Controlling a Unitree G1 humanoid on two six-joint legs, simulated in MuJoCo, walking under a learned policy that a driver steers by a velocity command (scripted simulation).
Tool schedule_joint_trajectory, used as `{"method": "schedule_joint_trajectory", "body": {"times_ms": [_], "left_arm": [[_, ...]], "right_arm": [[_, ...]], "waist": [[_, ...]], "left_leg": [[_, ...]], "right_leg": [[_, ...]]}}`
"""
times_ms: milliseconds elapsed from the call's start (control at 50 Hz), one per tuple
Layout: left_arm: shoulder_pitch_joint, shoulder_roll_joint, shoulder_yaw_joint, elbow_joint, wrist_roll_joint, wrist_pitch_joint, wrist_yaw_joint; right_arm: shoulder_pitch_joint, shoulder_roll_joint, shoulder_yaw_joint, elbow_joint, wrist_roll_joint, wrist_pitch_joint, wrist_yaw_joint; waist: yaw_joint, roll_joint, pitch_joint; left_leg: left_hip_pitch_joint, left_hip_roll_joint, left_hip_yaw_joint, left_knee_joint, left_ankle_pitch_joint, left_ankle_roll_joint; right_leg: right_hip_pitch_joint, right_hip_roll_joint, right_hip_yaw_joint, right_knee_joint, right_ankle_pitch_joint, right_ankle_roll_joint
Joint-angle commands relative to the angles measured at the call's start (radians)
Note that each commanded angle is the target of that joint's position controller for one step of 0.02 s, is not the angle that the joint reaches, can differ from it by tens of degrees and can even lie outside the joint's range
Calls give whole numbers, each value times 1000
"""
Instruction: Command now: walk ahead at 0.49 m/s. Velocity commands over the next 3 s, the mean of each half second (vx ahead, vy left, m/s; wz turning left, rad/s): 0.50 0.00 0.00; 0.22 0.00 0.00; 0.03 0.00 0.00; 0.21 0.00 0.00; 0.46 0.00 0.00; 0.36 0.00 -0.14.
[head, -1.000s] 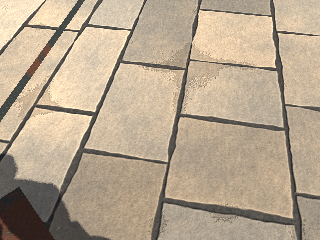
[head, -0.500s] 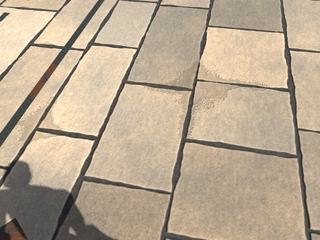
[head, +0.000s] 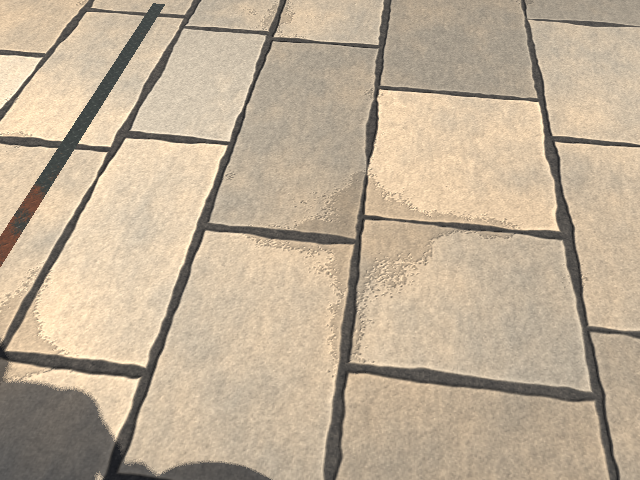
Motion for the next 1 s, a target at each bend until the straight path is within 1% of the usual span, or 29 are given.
{"method": "schedule_joint_trajectory", "body": {"times_ms": [20,100,200,240,260,280,300,320,340,360,380,400,420,480,540,580,620,700,740,760,780,800,820,840,860,880,900,940,1000], "left_arm": [[35,46,14,-42,13,3,7],[-128,29,7,-85,3,-9,-6],[-250,43,3,-134,-10,-18,-37],[-227,66,10,-140,-10,-27,-47],[-172,84,19,-129,-9,-31,-48],[-43,120,41,-91,-7,-33,-46],[162,192,68,-39,-1,-35,-38],[295,309,97,-13,15,-27,-36],[310,229,75,-8,12,-26,-40],[216,167,54,-24,7,-28,-39],[115,130,40,-49,5,-26,-39],[48,98,30,-60,8,-24,-45],[19,74,22,-60,14,-26,-49],[55,86,26,-24,17,-33,-51],[101,112,32,3,20,-28,-34],[105,109,27,10,21,-18,-23],[129,121,26,23,18,-11,-15],[158,123,25,61,8,6,-6],[131,129,30,69,4,15,0],[106,131,31,68,-1,20,3],[122,123,30,68,4,22,2],[180,90,18,62,26,17,1],[328,-20,-17,104,26,14,-8],[309,23,-9,117,12,21,-12],[240,85,8,98,-4,34,-11],[169,93,14,84,-8,51,0],[128,87,19,77,0,70,12],[135,53,17,81,9,97,31],[156,27,13,106,13,107,40]], "right_arm": [[-41,-131,-21,-54,1,-18,-19],[41,-159,-25,-38,17,-5,-35],[114,-170,-32,-5,27,16,-38],[105,-181,-38,-3,27,27,-40],[85,-189,-39,-7,27,33,-40],[67,-176,-34,-13,22,38,-40],[57,-137,-17,-34,8,38,-39],[161,-20,19,-52,4,16,-30],[162,-58,13,-36,21,-12,-25],[68,-155,-12,-62,47,-27,-21],[1,-162,-15,-80,49,-29,-25],[-34,-148,-19,-85,35,-22,-31],[-26,-134,-25,-84,25,-8,-36],[5,-84,-23,-77,19,25,-40],[-101,-89,-30,-117,9,30,-43],[-160,-68,-25,-136,5,25,-41],[-226,-48,-16,-149,5,22,-35],[-285,-65,-15,-164,7,24,-23],[-254,-100,-26,-160,0,16,-17],[-195,-118,-34,-139,-6,11,-17],[-119,-155,-49,-107,-14,5,-22],[-44,-216,-60,-92,-29,4,-28],[-2,-192,-49,-80,-33,19,-33],[15,-117,-28,-75,-12,30,-27],[-50,-118,-25,-86,2,34,-23],[-133,-113,-22,-104,1,38,-26],[-204,-103,-16,-117,-4,40,-29],[-270,-112,-20,-123,-20,53,-37],[-251,-107,-21,-106,-21,62,-49]], "waist": [[47,76,56],[-12,76,55],[-48,90,82],[-22,103,68],[15,114,39],[82,106,-35],[159,51,-181],[142,-200,-327],[148,-222,-391],[130,-150,-239],[99,-77,-154],[71,-21,-87],[38,-32,-55],[4,-35,-21],[16,-12,21],[23,-21,26],[48,-31,19],[63,-48,9],[33,-55,-15],[-3,-46,-43],[-21,-3,-95],[-9,92,-209],[22,277,-344],[-2,253,-388],[5,186,-303],[20,119,-212],[38,94,-138],[73,156,-88],[72,172,-112]], "left_leg": [[-110,278,-205,-207,70,171],[-18,264,-160,-190,85,127],[146,327,-178,-118,59,113],[190,351,-192,-63,111,97],[191,344,-182,0,229,84],[172,296,-142,153,394,61],[28,235,-85,427,359,25],[-399,64,-11,838,-26,-56],[-545,43,-167,1003,-419,-46],[-629,108,-185,1061,-361,-23],[-609,165,-155,1029,-262,-17],[-569,199,-138,963,-191,-22],[-507,229,-141,902,-142,-26],[-460,235,-121,833,-71,-47],[-548,234,-115,681,44,-70],[-493,208,-88,522,130,-77],[-400,167,-52,386,221,-76],[-356,140,-69,272,227,-56],[-315,131,-83,226,165,-28],[-235,114,-71,167,197,-11],[-103,111,-62,114,382,6],[151,241,-175,207,817,60],[418,453,-393,235,997,239],[387,480,-485,177,872,276],[270,446,-451,128,615,238],[144,411,-411,82,403,197],[9,381,-368,29,248,166],[-166,312,-292,-40,47,121],[-206,283,-242,-61,-67,118]], "right_leg": [[-18,-42,1,-140,162,27],[12,3,-37,-431,307,35],[9,32,-42,-583,216,16],[67,49,-51,-624,135,-12],[155,74,-73,-644,106,-29],[325,108,-100,-666,98,-54],[621,19,-1,-638,124,-110],[1030,-232,435,-697,16,-268],[1074,-284,690,-834,-66,-303],[950,-251,549,-842,-67,-244],[802,-210,399,-859,8,-210],[668,-165,299,-898,78,-192],[580,-125,223,-934,119,-172],[497,-88,118,-990,246,-185],[523,-86,64,-999,407,-185],[504,-49,-16,-974,565,-156],[486,-20,-67,-957,602,-132],[587,-61,-42,-884,599,-126],[643,-82,-11,-810,608,-109],[653,-64,-15,-740,615,-90],[645,-3,-33,-629,597,-59],[504,70,-66,-443,352,-16],[267,156,-68,-171,-202,41],[219,160,10,-36,-504,66],[178,124,36,17,-492,69],[157,93,21,6,-437,76],[177,69,14,-54,-390,83],[300,63,-14,-219,-312,90],[416,82,-44,-389,-203,79]]}}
